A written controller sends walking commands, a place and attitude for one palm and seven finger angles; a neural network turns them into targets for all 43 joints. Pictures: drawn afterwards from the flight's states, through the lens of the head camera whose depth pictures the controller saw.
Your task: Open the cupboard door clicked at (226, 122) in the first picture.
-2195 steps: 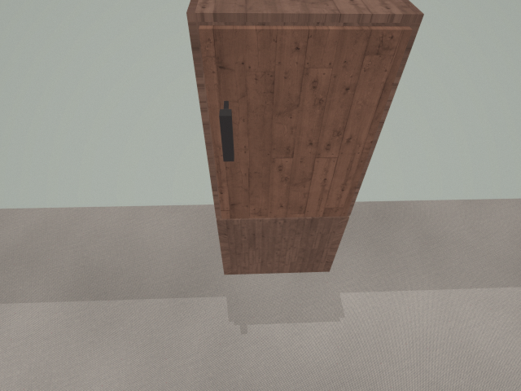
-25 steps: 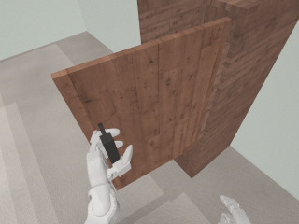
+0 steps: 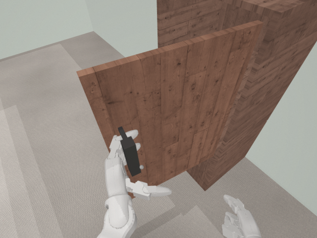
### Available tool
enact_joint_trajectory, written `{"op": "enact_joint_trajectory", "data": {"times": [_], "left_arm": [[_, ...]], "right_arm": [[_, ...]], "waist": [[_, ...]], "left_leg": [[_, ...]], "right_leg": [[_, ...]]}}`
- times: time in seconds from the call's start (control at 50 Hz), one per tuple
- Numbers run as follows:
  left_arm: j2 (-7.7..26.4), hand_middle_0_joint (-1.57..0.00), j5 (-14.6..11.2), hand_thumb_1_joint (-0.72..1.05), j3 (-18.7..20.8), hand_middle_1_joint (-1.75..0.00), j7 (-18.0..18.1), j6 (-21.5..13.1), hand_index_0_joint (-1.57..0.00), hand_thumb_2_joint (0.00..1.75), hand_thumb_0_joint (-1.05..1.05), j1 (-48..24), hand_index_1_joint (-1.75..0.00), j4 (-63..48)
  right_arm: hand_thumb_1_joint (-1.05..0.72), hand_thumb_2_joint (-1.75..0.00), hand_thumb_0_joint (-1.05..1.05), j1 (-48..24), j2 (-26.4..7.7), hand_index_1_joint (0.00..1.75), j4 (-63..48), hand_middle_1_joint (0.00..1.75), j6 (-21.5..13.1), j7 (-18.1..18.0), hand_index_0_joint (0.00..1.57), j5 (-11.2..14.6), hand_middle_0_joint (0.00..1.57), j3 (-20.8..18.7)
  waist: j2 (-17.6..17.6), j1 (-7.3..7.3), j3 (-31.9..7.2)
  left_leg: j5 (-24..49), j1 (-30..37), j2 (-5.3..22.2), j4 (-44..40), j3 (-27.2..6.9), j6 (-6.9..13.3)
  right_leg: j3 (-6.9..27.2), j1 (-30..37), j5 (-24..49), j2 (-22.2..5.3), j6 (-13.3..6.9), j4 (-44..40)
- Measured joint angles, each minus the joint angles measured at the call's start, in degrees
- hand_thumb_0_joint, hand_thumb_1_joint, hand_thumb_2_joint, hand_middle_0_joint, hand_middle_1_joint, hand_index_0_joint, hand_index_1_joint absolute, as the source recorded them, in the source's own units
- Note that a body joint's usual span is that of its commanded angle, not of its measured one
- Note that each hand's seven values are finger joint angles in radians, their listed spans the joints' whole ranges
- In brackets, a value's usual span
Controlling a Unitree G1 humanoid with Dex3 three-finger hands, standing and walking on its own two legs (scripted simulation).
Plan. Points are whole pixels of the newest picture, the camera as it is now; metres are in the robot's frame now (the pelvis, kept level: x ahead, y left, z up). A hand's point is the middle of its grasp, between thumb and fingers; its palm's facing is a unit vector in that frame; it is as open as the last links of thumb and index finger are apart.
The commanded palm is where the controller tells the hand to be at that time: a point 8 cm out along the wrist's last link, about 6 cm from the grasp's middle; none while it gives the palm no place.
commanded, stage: open thumb and fingers to let go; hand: left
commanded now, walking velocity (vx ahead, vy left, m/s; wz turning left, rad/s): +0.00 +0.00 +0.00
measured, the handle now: (128, 151) +0.31 +0.09 +0.07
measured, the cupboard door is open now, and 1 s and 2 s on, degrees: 81 83 83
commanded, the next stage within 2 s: slide the hand sideways off the handle in 0.04 s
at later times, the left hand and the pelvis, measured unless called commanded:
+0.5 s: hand (136, 181) +0.23 +0.06 +0.07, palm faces -0.20 -0.98 +0.02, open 15.8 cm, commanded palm +0.21 +0.12 +0.07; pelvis -0.01 +0.03 +0.00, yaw -1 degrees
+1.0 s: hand (117, 198) +0.20 +0.10 +0.07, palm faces -0.15 -0.99 -0.02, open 16.0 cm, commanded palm +0.18 +0.17 +0.07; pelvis +0.01 +0.02 -0.02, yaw -1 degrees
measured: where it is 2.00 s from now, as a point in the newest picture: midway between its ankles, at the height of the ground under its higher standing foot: outside the picture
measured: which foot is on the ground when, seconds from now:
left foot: down 0.00-1.00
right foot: down 0.00-1.00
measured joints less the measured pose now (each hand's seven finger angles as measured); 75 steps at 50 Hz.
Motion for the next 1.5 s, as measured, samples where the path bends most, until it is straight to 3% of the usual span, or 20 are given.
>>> {"op": "enact_joint_trajectory", "data": {"times": [0.18, 0.24, 0.3, 0.36, 0.42, 0.56, 0.78, 0.94, 1.08, 1.34, 1.42, 1.5], "left_arm": [[0.73, -0.43, 0.35, -0.50, -1.22, -0.69, -1.14, 1.62, -0.43, 0.30, -0.01, -0.84, -0.67, -0.44], [4.19, -0.39, -0.62, -0.49, 0.17, -0.60, -11.43, 0.00, -0.35, 0.30, -0.01, -0.41, -0.60, -1.36], [8.37, -0.31, -4.36, -0.49, 0.72, -0.50, -22.11, -1.24, -0.25, 0.30, -0.01, -0.11, -0.50, -2.43], [9.15, -0.25, -7.44, -0.50, 0.76, -0.42, -26.38, -0.96, -0.20, 0.30, -0.01, 0.67, -0.43, -3.57], [8.23, -0.22, -7.62, -0.50, 0.84, -0.39, -26.25, -0.21, -0.21, 0.30, -0.01, 1.62, -0.41, -4.72], [6.76, -0.22, -5.22, -0.50, 0.50, -0.41, -23.93, 0.90, -0.25, 0.30, -0.01, 5.24, -0.38, -8.27], [9.44, -0.21, -5.49, -0.50, 1.93, -0.35, -25.19, -0.57, -0.23, 0.30, -0.01, 16.06, -0.34, -16.45], [11.63, -0.20, -7.89, -0.50, 5.13, -0.33, -28.66, -2.71, -0.21, 0.30, -0.01, 20.18, -0.33, -19.57], [13.41, -0.21, -10.62, -0.50, 8.93, -0.33, -32.87, -2.47, -0.21, 0.30, -0.01, 21.35, -0.33, -20.40], [15.55, -0.19, -17.37, -0.50, 19.19, -0.32, -38.63, -4.24, -0.20, 0.30, -0.01, 25.87, -0.33, -18.92], [15.38, -0.17, -18.62, -0.50, 19.03, -0.31, -40.85, -5.74, -0.18, 0.30, -0.01, 26.46, -0.31, -18.99], [15.63, -0.16, -17.87, -0.50, 16.89, -0.30, -41.49, -5.48, -0.16, 0.30, -0.01, 24.87, -0.31, -19.34]], "right_arm": [[-0.90, -0.90, 0.01, -0.49, 0.14, 0.30, 0.08, 0.30, 0.87, 0.55, 0.20, 0.27, 0.20, 0.55], [-0.90, -0.90, 0.01, 0.40, -0.42, 0.30, -0.82, 0.30, 0.60, 0.57, 0.20, 1.08, 0.20, 0.62], [-0.90, -0.90, 0.01, 1.58, -1.41, 0.30, -1.91, 0.30, -0.01, 0.01, 0.20, 2.19, 0.20, 0.57], [-0.90, -0.90, 0.01, 2.48, -2.19, 0.30, -2.69, 0.30, -0.84, -0.55, 0.20, 3.01, 0.20, 0.57], [-0.90, -0.90, 0.01, 3.22, -2.38, 0.30, -3.14, 0.30, -1.44, -0.71, 0.20, 3.14, 0.20, 0.51], [-0.90, -0.90, 0.01, 4.54, -1.81, 0.30, -4.87, 0.30, -1.65, 0.35, 0.20, 2.85, 0.20, 0.56], [-0.90, -0.90, 0.01, 4.93, -1.29, 0.30, -7.67, 0.30, -0.98, 0.94, 0.20, 2.55, 0.20, 0.63], [-0.90, -0.90, 0.01, 4.20, -2.03, 0.30, -8.07, 0.30, -2.05, 0.01, 0.20, 2.77, 0.20, 0.32], [-0.90, -0.90, 0.01, 4.33, -1.98, 0.30, -7.57, 0.30, -2.26, -1.23, 0.20, 3.43, 0.20, -0.08], [-0.90, -0.90, 0.01, 4.76, -2.82, 0.30, -6.03, 0.30, -2.72, -3.00, 0.20, 4.45, 0.20, -1.66], [-0.90, -0.90, 0.01, 4.58, -3.52, 0.30, -5.69, 0.30, -3.99, -3.29, 0.20, 4.58, 0.20, -1.85], [-0.90, -0.90, 0.01, 4.18, -3.58, 0.30, -5.88, 0.30, -4.84, -3.53, 0.20, 4.58, 0.20, -1.71]], "waist": [[0.00, 0.05, 0.14], [-0.13, 0.14, 0.55], [0.55, 0.04, 1.09], [1.17, -0.42, 1.45], [0.98, -0.74, 1.35], [-0.05, -1.56, 0.52], [-0.02, -1.27, -0.25], [0.71, -0.50, -0.42], [0.44, -0.55, -1.16], [0.49, -0.52, -2.15], [0.96, -0.24, -2.22], [1.09, 0.08, -1.98]], "left_leg": [[-0.25, -0.45, -0.33, 1.04, 0.20, 0.83], [-0.13, -0.96, -0.66, 1.43, 0.32, 1.20], [-0.21, -1.20, -0.80, 1.94, 0.42, 1.55], [-0.27, -1.17, -0.85, 2.05, 0.80, 1.92], [-0.28, -1.22, -0.90, 1.91, 1.47, 2.25], [-0.99, -1.50, -0.68, 2.25, 2.59, 2.59], [-2.97, -2.36, -0.07, 4.11, 2.84, 2.30], [-3.94, -5.12, 0.05, 6.68, 1.63, 1.75], [-4.20, -5.95, 0.55, 7.26, 1.02, 1.01], [-4.12, -6.11, 1.03, 7.39, -0.01, 0.29], [-4.12, -7.04, 0.79, 8.17, -0.48, 0.58], [-4.14, -7.98, 0.68, 9.06, -0.49, 0.98]], "right_leg": [[0.17, -0.11, 0.18, -0.35, 0.78, 0.36], [0.25, -0.66, 0.18, -0.71, 1.04, 0.94], [0.33, -0.77, 0.24, -0.86, 1.36, 1.18], [0.71, -0.75, 0.45, -0.93, 1.78, 1.07], [1.38, -1.09, 0.57, -1.02, 2.14, 1.13], [2.53, -1.87, 0.19, -0.84, 2.45, 1.68], [2.83, -2.87, -1.50, -0.25, 2.21, 3.38], [1.60, -5.11, -2.76, -0.16, 1.65, 5.66], [1.03, -5.85, -3.11, 0.36, 1.00, 6.15], [0.07, -5.53, -2.96, 0.93, 0.46, 5.67], [-0.41, -6.02, -2.90, 0.71, 0.72, 5.95], [-0.44, -6.79, -2.77, 0.58, 0.94, 6.52]]}}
